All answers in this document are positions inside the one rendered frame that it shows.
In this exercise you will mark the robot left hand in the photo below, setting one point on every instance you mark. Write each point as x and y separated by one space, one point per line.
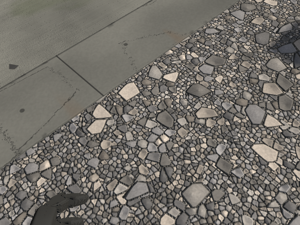
46 214

